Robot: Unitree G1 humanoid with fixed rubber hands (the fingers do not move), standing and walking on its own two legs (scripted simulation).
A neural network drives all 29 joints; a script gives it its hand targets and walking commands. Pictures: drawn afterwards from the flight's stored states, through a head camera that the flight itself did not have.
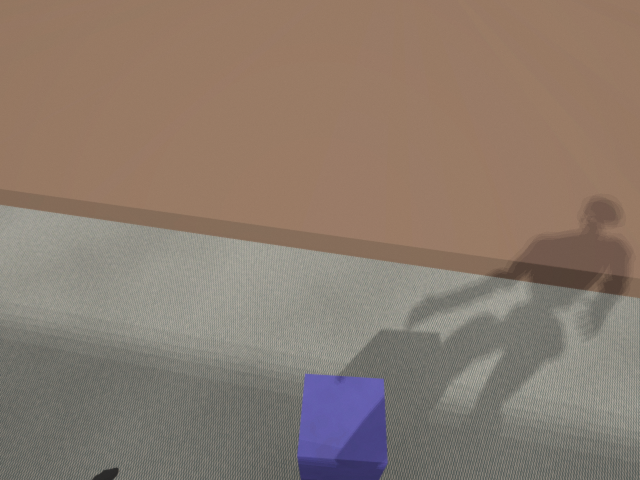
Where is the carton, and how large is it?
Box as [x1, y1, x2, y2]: [297, 374, 387, 479]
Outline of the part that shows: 305,374 297,453 301,479 378,479 387,462 383,379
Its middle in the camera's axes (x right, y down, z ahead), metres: +0.06 +0.51 +1.06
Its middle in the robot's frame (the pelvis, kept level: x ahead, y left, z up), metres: +0.39 -0.03 -0.66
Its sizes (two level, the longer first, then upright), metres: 0.210 0.200 0.250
